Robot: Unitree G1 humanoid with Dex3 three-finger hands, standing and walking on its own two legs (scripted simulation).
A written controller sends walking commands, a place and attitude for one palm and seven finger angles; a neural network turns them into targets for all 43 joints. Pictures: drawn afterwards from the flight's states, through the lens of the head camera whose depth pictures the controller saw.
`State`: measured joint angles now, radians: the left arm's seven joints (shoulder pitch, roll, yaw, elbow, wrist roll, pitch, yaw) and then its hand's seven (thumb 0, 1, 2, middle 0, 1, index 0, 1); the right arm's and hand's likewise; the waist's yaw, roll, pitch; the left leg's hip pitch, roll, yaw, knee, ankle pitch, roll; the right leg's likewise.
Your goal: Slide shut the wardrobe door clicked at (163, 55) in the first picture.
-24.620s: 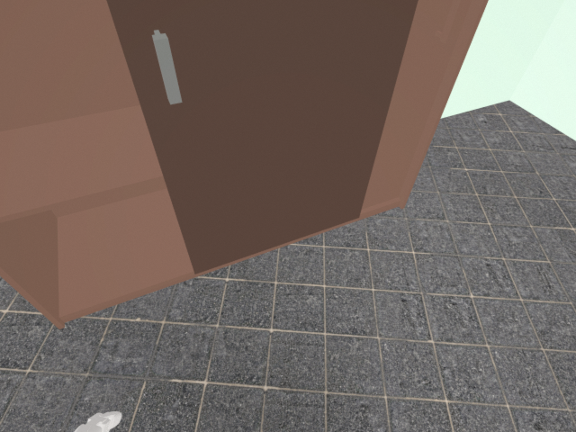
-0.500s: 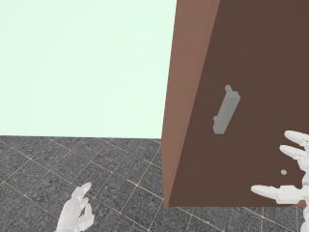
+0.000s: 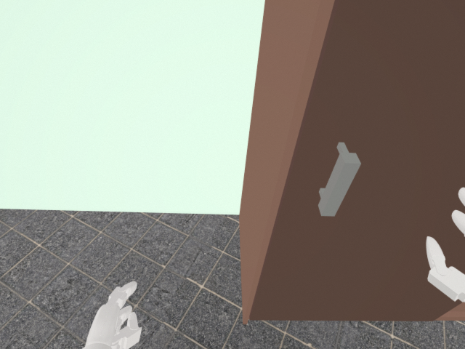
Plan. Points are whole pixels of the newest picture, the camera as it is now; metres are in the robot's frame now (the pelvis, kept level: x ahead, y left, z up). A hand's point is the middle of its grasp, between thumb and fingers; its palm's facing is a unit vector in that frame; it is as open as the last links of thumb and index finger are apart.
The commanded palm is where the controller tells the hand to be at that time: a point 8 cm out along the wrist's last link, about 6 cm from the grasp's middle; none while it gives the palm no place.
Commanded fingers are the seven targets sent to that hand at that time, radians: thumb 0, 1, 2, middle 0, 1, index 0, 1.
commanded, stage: draw the hand back to the body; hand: right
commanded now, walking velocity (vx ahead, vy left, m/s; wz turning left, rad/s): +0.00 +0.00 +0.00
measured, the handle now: (334, 179) +0.39 -0.20 +0.11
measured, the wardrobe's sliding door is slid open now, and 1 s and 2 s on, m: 0.00 0.00 0.00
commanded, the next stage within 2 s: step back with the hand held close in 0.38 s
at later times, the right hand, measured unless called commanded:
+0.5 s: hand (439, 271) +0.18 -0.26 +0.15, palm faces +0.47 +0.81 -0.36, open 7.4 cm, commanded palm +0.14 -0.29 +0.18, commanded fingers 0.00 -0.90 -0.90 0.20 0.30 0.20 0.30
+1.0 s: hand out of the picture +0.14 -0.29 +0.16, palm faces +0.41 +0.78 -0.48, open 7.4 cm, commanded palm +0.08 -0.32 +0.18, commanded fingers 0.00 -0.90 -0.90 0.20 0.30 0.20 0.30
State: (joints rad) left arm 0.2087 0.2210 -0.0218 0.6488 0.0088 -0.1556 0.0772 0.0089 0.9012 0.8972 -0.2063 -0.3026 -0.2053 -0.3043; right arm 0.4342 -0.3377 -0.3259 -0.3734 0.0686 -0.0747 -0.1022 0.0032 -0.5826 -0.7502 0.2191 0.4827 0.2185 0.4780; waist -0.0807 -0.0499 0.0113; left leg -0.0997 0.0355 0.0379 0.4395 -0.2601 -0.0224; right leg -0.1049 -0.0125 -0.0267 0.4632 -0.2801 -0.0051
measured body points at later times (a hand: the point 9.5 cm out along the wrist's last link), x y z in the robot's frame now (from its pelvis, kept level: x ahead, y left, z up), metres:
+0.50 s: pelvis +0.00 +0.01 +0.00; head -0.03 +0.02 +0.45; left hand +0.18 +0.22 -0.08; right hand +0.15 -0.30 +0.17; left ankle -0.01 +0.13 -0.74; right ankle -0.01 -0.11 -0.74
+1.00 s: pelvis -0.06 -0.02 -0.01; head -0.05 -0.03 +0.44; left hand +0.11 +0.22 -0.08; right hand +0.11 -0.32 +0.18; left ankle -0.01 +0.13 -0.74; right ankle -0.01 -0.11 -0.74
